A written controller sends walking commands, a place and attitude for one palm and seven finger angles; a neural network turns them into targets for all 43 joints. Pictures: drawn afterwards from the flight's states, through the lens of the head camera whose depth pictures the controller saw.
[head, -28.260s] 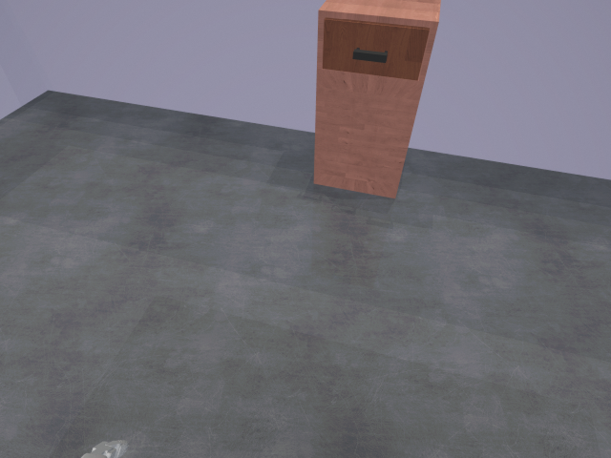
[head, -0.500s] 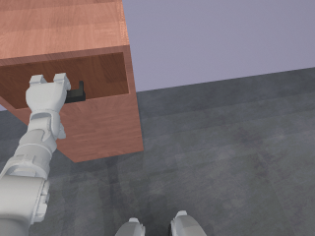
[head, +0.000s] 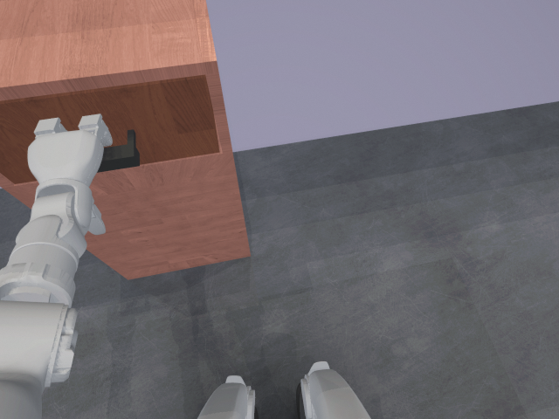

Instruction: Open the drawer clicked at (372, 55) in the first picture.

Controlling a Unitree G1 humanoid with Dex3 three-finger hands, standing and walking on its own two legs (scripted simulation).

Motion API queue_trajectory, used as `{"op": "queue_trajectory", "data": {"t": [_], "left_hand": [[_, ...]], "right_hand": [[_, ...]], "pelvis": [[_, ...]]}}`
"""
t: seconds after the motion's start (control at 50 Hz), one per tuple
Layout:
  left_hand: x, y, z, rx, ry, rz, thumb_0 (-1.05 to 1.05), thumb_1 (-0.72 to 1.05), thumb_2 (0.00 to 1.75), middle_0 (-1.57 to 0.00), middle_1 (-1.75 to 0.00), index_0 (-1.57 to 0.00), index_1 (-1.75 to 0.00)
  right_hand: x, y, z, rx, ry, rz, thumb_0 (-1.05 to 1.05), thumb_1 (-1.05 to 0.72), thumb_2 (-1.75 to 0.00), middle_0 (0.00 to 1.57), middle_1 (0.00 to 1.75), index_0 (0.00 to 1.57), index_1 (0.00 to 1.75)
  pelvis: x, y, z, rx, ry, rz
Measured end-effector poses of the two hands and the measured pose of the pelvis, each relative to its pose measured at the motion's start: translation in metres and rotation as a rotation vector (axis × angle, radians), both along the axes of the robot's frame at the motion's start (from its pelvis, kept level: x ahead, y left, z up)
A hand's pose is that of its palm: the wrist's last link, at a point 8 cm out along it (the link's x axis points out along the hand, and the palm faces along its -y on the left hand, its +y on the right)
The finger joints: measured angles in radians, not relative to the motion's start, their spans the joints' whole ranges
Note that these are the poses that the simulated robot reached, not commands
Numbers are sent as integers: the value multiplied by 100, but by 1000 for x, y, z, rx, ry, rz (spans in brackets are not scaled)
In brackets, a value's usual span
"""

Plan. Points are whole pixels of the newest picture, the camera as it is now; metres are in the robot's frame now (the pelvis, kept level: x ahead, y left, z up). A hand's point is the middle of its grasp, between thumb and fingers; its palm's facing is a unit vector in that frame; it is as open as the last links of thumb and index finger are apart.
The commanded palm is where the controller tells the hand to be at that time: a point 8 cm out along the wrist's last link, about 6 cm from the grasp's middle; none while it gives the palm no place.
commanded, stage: lift the fingers back up to retry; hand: left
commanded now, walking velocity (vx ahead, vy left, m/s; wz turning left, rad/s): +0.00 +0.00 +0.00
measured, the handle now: (98, 150) +0.53 +0.28 +0.00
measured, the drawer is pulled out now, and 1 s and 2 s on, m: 0.00 0.00 0.00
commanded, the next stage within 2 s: re-aim the fingers above the handle in 0.68 s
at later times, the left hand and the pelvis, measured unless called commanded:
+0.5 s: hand (53, 160) +0.46 +0.30 +0.06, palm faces -0.02 -0.03 -1.00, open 13.8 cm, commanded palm +0.44 +0.29 +0.12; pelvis +0.04 +0.02 +0.04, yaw +0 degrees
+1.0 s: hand (53, 163) +0.45 +0.29 +0.07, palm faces -0.02 +0.00 -1.00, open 13.8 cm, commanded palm +0.43 +0.29 +0.12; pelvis +0.04 +0.02 +0.04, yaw +1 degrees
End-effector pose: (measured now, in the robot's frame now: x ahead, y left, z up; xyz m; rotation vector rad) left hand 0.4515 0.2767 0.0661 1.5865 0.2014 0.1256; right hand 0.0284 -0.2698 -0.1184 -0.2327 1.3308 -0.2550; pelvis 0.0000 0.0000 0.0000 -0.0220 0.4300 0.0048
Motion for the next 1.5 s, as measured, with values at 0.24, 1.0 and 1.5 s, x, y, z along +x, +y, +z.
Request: {"op": "queue_trajectory", "data": {"t": [0.24, 1.0, 1.5], "left_hand": [[-3, 8, 18, -48, 12, -13, 0, -49, 30, -29, -122, -32, -120], [-16, 13, 57, -13, -31, -8, 0, -49, 30, -32, -120, -32, -120], [-10, 15, 54, -14, 10, 6, 0, -49, 30, -32, -120, -32, -120]], "right_hand": [[6, 3, 22, -13, 1, -24, 1, -91, -90, 20, 30, 20, 30], [79, 29, 41, 47, -115, 46, 1, -91, -90, 20, 30, 20, 30], [44, 0, 42, -1, -49, -23, 1, -91, -90, 20, 30, 20, 30]], "pelvis": [[14, 4, 20, -5, -38, -6], [35, 16, 45, -7, -142, 22], [35, 4, 44, 1, -112, -1]]}}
